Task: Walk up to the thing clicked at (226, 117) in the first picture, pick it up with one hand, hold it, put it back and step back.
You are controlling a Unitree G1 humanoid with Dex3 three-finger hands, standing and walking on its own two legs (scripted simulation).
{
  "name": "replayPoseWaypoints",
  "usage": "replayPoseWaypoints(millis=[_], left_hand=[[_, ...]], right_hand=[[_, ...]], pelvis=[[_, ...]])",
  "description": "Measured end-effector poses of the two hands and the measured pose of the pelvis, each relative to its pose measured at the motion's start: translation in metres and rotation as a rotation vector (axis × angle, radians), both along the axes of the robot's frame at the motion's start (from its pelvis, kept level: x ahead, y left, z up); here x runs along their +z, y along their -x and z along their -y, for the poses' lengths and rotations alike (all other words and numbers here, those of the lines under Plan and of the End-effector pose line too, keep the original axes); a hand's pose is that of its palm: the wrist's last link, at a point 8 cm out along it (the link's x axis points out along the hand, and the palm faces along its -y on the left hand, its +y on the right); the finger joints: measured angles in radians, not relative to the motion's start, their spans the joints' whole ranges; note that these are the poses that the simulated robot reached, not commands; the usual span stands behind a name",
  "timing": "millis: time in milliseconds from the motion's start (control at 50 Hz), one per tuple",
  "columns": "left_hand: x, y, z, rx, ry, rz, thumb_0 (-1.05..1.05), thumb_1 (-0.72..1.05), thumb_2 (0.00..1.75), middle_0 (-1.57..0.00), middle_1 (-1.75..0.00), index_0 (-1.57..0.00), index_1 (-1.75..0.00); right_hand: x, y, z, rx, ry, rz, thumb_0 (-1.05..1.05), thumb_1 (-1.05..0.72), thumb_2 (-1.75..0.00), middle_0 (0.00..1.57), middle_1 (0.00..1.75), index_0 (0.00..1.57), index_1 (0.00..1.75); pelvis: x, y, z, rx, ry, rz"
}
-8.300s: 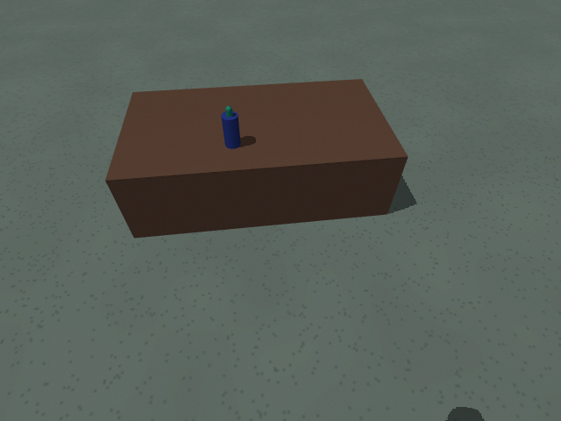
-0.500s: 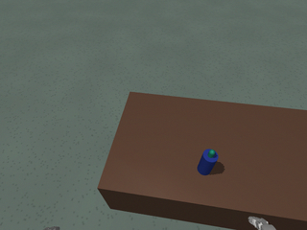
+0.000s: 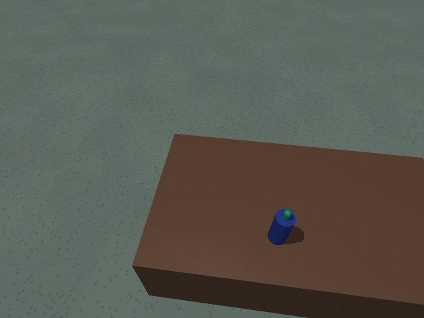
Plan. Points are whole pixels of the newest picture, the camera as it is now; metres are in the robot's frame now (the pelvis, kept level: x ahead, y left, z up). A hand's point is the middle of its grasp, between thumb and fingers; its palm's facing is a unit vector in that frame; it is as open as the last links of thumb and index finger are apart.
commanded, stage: walk up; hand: right
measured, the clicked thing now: (282, 225) +0.49 -0.23 -0.33
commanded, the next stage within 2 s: stand in 0.38 s
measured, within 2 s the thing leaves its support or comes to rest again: neither
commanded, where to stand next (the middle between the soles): +0.02 -0.01 m, yaw -1 degrees
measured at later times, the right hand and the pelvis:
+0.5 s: hand out of the picture +0.10 -0.25 -0.15, palm faces -0.03 +0.94 -0.33, open 7.4 cm; pelvis +0.01 -0.01 +0.00, yaw +0 degrees
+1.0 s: hand out of the picture +0.09 -0.26 -0.16, palm faces -0.02 +0.94 -0.35, open 7.4 cm; pelvis +0.02 -0.01 +0.00, yaw +0 degrees
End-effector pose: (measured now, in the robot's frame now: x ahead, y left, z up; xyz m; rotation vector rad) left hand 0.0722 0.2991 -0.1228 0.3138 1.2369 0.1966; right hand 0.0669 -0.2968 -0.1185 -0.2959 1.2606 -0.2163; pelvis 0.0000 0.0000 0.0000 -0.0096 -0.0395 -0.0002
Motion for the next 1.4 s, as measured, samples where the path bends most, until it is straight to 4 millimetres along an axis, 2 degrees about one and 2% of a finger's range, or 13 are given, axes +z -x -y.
replayPoseWaypoints(millis=[160, 500, 740, 1020, 1400], left_hand=[[0.0, 0.01, -0.001, 0.017, -0.006, -0.018, 0.01, 0.9, 0.9, -0.21, -0.3, -0.2, -0.3], [0.003, 0.009, 0.004, 0.024, -0.012, -0.014, 0.01, 0.9, 0.9, -0.2, -0.3, -0.2, -0.3], [-0.001, 0.002, 0.012, 0.005, 0.006, -0.025, 0.01, 0.9, 0.9, -0.21, -0.3, -0.2, -0.3], [0.001, -0.011, 0.012, -0.01, 0.001, -0.011, 0.01, 0.9, 0.9, -0.2, -0.3, -0.2, -0.3], [0.001, -0.008, 0.009, -0.006, -0.003, -0.02, 0.01, 0.9, 0.9, -0.2, -0.3, -0.2, -0.3]], right_hand=[[-0.002, 0.001, -0.001, 0.004, -0.007, -0.007, 0.01, -0.9, -0.9, 0.2, 0.3, 0.21, 0.3], [0.0, -0.029, 0.001, 0.045, -0.006, 0.058, 0.0, -0.9, -0.9, 0.2, 0.3, 0.21, 0.3], [0.001, -0.023, 0.01, 0.031, 0.012, 0.031, 0.0, -0.9, -0.9, 0.2, 0.3, 0.21, 0.3], [0.0, -0.02, 0.01, 0.023, 0.01, 0.016, 0.0, -0.9, -0.9, 0.2, 0.3, 0.21, 0.3], [0.001, -0.028, 0.007, 0.033, 0.009, 0.031, 0.0, -0.9, -0.9, 0.2, 0.3, 0.21, 0.3]], pelvis=[[0.0, -0.001, 0.001, 0.007, 0.002, -0.01], [0.0, -0.008, 0.006, 0.006, -0.002, -0.014], [0.0, -0.016, 0.009, -0.003, -0.004, -0.017], [0.0, -0.02, 0.009, -0.006, -0.006, -0.019], [0.0, -0.022, 0.007, -0.008, -0.007, -0.017]])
